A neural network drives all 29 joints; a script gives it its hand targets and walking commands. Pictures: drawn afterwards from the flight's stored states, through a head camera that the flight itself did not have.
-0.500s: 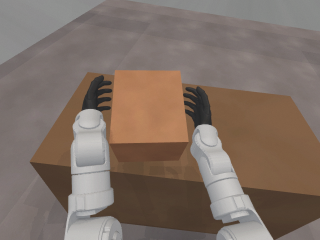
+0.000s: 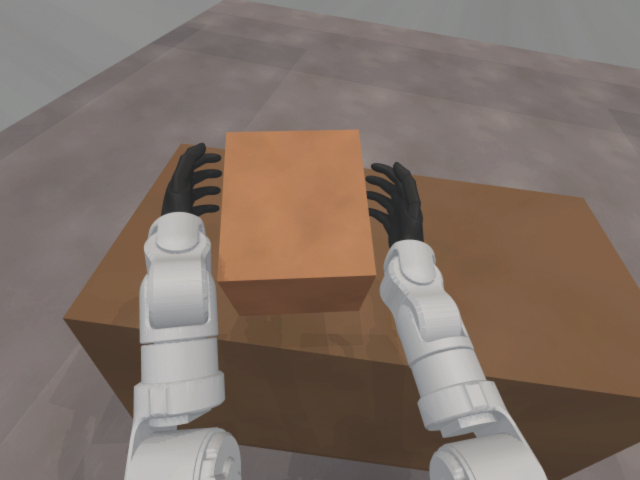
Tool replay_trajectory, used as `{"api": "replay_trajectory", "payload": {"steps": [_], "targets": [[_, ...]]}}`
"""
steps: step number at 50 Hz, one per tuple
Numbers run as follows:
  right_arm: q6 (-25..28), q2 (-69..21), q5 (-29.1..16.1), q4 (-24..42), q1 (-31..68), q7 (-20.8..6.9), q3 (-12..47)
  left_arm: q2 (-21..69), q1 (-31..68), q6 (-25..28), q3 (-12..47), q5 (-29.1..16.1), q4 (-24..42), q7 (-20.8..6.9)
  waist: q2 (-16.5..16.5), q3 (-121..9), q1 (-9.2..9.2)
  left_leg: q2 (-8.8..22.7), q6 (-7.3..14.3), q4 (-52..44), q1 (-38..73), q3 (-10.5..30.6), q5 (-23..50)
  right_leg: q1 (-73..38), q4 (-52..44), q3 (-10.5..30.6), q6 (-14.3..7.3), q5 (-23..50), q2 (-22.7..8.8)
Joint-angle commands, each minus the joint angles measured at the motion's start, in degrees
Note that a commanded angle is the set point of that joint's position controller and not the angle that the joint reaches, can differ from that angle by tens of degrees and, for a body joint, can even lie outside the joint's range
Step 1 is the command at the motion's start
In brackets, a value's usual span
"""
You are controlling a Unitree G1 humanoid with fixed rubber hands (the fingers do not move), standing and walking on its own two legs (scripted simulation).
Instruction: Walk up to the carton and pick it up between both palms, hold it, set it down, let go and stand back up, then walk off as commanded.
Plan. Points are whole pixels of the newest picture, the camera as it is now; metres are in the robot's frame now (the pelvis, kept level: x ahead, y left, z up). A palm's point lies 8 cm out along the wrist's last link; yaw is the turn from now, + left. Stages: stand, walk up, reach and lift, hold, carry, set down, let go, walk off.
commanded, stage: hold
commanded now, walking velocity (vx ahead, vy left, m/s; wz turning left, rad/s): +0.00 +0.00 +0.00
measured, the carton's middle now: (296, 226) +0.40 +0.01 +0.13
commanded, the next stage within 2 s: none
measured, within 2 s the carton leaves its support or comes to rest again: neither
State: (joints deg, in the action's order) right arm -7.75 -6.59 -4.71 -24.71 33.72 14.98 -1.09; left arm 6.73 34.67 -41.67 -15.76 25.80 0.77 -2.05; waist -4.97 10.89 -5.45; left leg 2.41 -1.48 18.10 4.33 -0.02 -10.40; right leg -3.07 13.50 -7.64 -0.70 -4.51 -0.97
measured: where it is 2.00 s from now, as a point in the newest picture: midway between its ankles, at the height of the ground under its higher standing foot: outside the picture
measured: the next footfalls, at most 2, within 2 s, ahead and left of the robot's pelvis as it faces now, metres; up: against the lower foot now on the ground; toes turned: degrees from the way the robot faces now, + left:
none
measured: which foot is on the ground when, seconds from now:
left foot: down 0.00-1.00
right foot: down 0.00-1.00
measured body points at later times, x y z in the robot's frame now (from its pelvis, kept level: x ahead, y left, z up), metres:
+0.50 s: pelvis +0.00 +0.00 +0.00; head +0.00 +0.03 +0.45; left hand +0.39 +0.13 +0.17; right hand +0.37 -0.12 +0.15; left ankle +0.01 +0.13 -0.75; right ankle +0.05 -0.11 -0.75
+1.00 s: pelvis +0.00 +0.00 +0.00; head +0.00 +0.03 +0.45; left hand +0.39 +0.13 +0.18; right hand +0.37 -0.12 +0.16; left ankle +0.01 +0.13 -0.75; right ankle +0.05 -0.11 -0.75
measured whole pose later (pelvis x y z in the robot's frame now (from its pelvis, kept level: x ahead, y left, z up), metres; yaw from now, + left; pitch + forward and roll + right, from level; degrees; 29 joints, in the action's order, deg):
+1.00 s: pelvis +0.00 +0.00 +0.00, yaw +0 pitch -13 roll -1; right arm -8.5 -5.8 -4.7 -25.4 33.4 14.6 -0.7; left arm 7.9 34.9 -42.6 -16.8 27.5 0.2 -3.4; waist -4.6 11.7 -5.8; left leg 2.4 -1.1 17.6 6.0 -0.9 -10.7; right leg -4.5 13.3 -7.1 -0.4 -5.0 -1.0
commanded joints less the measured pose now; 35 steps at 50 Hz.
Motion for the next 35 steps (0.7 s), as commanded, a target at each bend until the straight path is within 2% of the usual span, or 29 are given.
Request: {"api": "replay_trajectory", "payload": {"steps": [1,3,4,5,8,9,11,12,13,14,15,16,17,18,19,20,21,23,24,25,26,27,28,29,30,31,32,33,35], "targets": [[1.43,-19.9,-0.62,8.78,33.99,-7.56,17.05,23.9,28.74,1.83,21.18,-7.81,0.82,-9.09,6.4,-21.01,-1.66,-3.79,0.33,-4.34,-4.9,-4.39,6.83,-12.79,0.32,-0.72,1.84,2.62,2.54],[1.38,-19.84,0.17,8.07,34.1,-8.02,15.89,23.24,28.16,1.1,18.9,-6.62,-1.38,-9.89,6.11,-18.84,-1.61,-3.77,1.15,-5.88,-7.39,-4.67,2.96,-13.54,0.19,-0.55,1.66,0.36,1.82],[1.94,-19.94,0.25,9.81,37.15,-8.21,16.26,22.73,29.43,1.59,17.02,-6.4,-1.52,-10.01,5.29,-18.59,0.76,-3.98,1.85,-6.3,-8.44,-5.09,2.7,-14.04,0.19,-0.44,2.08,-0.21,1.8],[2.15,-20.45,-0.04,9.29,36.76,-8.4,16.9,22.66,28.62,1.42,16.41,-5.53,-2.11,-10.09,5.76,-18.56,0.99,-3.95,1.82,-6.42,-7.98,-5.36,3.12,-14.06,0.36,-0.8,1.93,0.58,1.77],[4.0,-21.19,-2.26,14.38,39.58,-7.91,20.12,24.78,28.1,2.31,20.28,-8.14,2.68,-9.68,4.43,-25.97,1.18,-3.94,0.96,-3.03,-3.39,-5.0,13.84,-15.54,1.9,-0.73,2.02,9.71,3.07],[4.3,-21.4,-2.43,14.77,38.06,-7.38,21.1,25.6,27.8,2.71,22.93,-9.45,4.02,-9.43,4.63,-28.28,-0.77,-3.81,0.3,-1.82,-1.12,-4.29,17.2,-15.14,2.17,-1.11,2.28,13.33,3.44],[3.97,-21.23,-3.0,17.36,39.96,-7.1,21.61,25.89,26.82,2.69,22.89,-8.92,2.39,-9.02,4.49,-27.9,-0.02,-3.92,0.18,-1.26,-1.16,-4.38,17.46,-14.94,1.88,-0.95,2.57,13.54,3.45],[3.7,-20.81,-2.11,15.56,39.19,-7.11,20.47,24.8,27.81,2.46,22.82,-8.85,0.5,-9.08,3.95,-26.41,-1.56,-4.19,0.53,-1.67,-1.91,-4.46,13.58,-14.31,1.52,-0.86,2.65,11.46,2.91],[3.44,-20.35,-1.61,14.96,37.56,-7.16,19.94,24.8,27.64,2.34,22.09,-8.29,1.36,-9.23,4.46,-25.06,-1.22,-4.11,0.78,-2.71,-3.33,-4.73,10.43,-13.88,1.13,-0.99,2.77,8.76,2.89],[2.78,-21.35,-1.04,14.11,37.71,-7.33,19.83,23.76,27.39,2.13,19.63,-7.26,-0.35,-9.22,3.27,-22.77,0.29,-3.99,1.63,-4.09,-4.58,-4.59,7.69,-13.58,0.45,-0.8,2.58,5.75,2.61],[2.67,-21.1,-0.83,11.82,34.53,-7.47,18.57,23.43,27.97,2.21,20.68,-7.88,1.22,-9.29,4.41,-23.04,-1.16,-3.97,1.41,-4.07,-4.25,-4.29,7.43,-13.62,0.56,-0.33,2.18,6.02,2.29],[2.15,-21.0,-0.74,11.75,35.13,-7.34,18.83,23.59,26.6,1.68,19.76,-7.56,-0.27,-9.53,3.9,-21.91,-0.54,-4.17,1.34,-4.34,-5.01,-4.53,7.0,-13.88,0.48,-0.63,2.35,5.28,2.42],[2.3,-21.18,-0.22,11.77,34.12,-7.31,18.28,23.37,28.04,2.18,20.39,-8.16,0.64,-9.86,3.34,-22.48,-2.09,-4.27,1.48,-4.47,-5.23,-4.51,7.02,-13.94,0.9,-0.59,2.87,6.56,2.31],[2.31,-20.18,-1.11,11.74,35.1,-7.44,18.51,22.93,27.05,1.79,19.52,-7.04,1.77,-9.86,5.16,-21.84,-0.27,-4.18,1.27,-4.31,-4.94,-4.7,8.47,-14.37,1.07,-0.47,2.62,6.71,2.36],[2.63,-20.76,-1.46,11.87,35.6,-7.62,19.11,23.81,29.05,2.43,20.52,-8.08,3.67,-9.67,4.83,-24.27,-0.38,-4.15,1.09,-3.91,-3.94,-4.64,10.04,-14.69,1.28,-0.48,2.46,7.59,2.85],[2.69,-21.42,-1.88,13.27,34.61,-7.49,19.61,24.03,28.96,2.55,22.09,-8.63,4.04,-9.59,5.74,-25.66,-2.32,-4.2,0.63,-3.21,-2.93,-4.38,11.75,-15.06,1.46,-0.86,2.53,9.76,2.62],[2.89,-20.67,-2.17,14.25,37.66,-7.57,19.6,24.28,29.26,2.25,21.07,-8.21,2.68,-9.46,6.78,-24.61,-0.79,-3.99,0.22,-3.25,-3.5,-4.66,11.17,-14.65,1.27,-0.68,2.14,8.04,2.75],[3.62,-20.95,-1.74,15.34,36.92,-7.22,18.87,24.72,29.76,2.79,23.51,-9.73,3.7,-9.4,5.71,-25.93,-2.82,-4.0,0.32,-2.44,-2.75,-4.25,12.48,-13.63,1.53,-1.08,2.32,9.21,2.95],[3.37,-21.37,-1.89,15.18,38.6,-7.42,19.5,24.84,28.9,2.58,22.0,-8.57,2.31,-9.3,6.01,-25.4,-1.02,-3.89,0.55,-2.93,-3.62,-4.25,11.47,-13.65,1.26,-1.02,2.1,7.64,2.93],[2.83,-20.89,-1.9,12.74,35.94,-7.66,19.1,24.52,27.65,2.19,21.83,-7.99,1.96,-8.91,7.1,-24.75,-1.12,-3.76,0.17,-3.14,-3.0,-4.25,11.51,-13.62,1.02,-1.27,1.89,6.81,2.95],[2.73,-20.02,-1.19,12.6,36.65,-7.75,18.1,24.21,28.39,1.94,20.76,-7.77,-0.41,-9.18,5.98,-22.73,-1.61,-3.87,0.35,-3.44,-3.55,-4.5,9.66,-12.8,0.66,-1.15,1.85,4.85,2.9],[2.87,-20.05,-1.26,12.54,36.22,-7.76,18.61,23.84,27.17,1.86,21.01,-7.73,0.78,-9.07,5.66,-22.88,-0.63,-3.61,0.69,-3.58,-3.49,-4.59,9.6,-12.3,0.79,-0.78,1.92,5.07,2.87],[2.86,-19.91,-0.91,14.25,36.92,-7.86,18.54,24.18,28.64,2.17,21.86,-7.9,1.65,-9.06,6.01,-24.4,-1.56,-3.62,0.56,-3.73,-4.29,-4.26,8.18,-13.36,0.91,-1.16,2.08,4.71,2.64],[3.04,-20.32,-1.69,12.29,36.59,-8.07,18.62,24.79,29.3,2.44,22.09,-7.9,3.51,-8.9,6.56,-24.88,-0.71,-3.49,0.35,-3.55,-3.47,-4.56,10.17,-12.5,1.3,-1.27,1.91,5.22,2.98],[3.18,-19.83,-2.01,12.14,35.62,-7.93,18.29,25.34,27.81,2.04,22.88,-8.66,2.51,-8.76,6.38,-25.31,-1.76,-3.28,-0.09,-2.95,-1.85,-4.2,12.89,-12.85,1.15,-0.94,1.61,6.8,3.06],[3.64,-20.24,-2.28,13.59,37.23,-8.05,19.06,25.94,29.29,2.59,23.83,-8.96,3.16,-8.74,6.87,-26.41,-1.7,-3.22,-0.35,-2.58,-1.65,-4.19,13.33,-12.77,1.43,-0.94,1.5,6.96,3.26],[3.23,-19.98,-2.4,12.78,37.43,-8.04,19.13,25.46,27.53,2.26,22.57,-8.38,2.34,-8.73,5.69,-25.0,-0.55,-3.26,-0.12,-2.59,-2.17,-4.34,13.53,-12.92,1.48,-1.31,1.8,6.74,3.48],[3.42,-19.64,-1.4,13.28,37.36,-7.93,18.33,24.91,27.68,2.15,21.74,-8.14,0.77,-8.91,5.7,-24.35,-1.51,-3.32,0.11,-2.79,-2.17,-4.26,12.79,-11.89,1.25,-1.36,1.88,7.5,3.14],[2.95,-19.45,-1.21,12.48,34.61,-7.47,18.61,24.77,26.49,1.91,22.19,-8.06,2.08,-9.03,5.21,-24.15,-1.84,-3.59,-0.04,-2.69,-1.65,-4.51,13.54,-12.83,0.92,-0.94,2.12,8.33,3.26]]}}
